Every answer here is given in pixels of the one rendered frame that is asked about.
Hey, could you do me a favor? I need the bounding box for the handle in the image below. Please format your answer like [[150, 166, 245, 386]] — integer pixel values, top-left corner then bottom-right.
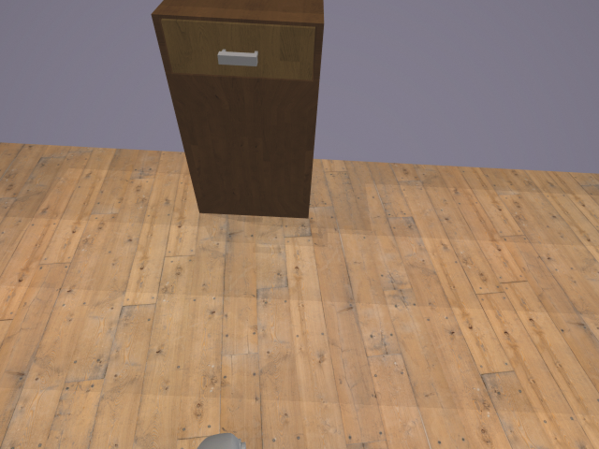
[[217, 50, 258, 66]]

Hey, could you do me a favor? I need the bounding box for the drawer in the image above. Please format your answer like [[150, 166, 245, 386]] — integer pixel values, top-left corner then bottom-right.
[[161, 19, 315, 80]]

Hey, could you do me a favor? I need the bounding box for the cabinet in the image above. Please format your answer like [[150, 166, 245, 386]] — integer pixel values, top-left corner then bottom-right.
[[152, 0, 324, 219]]

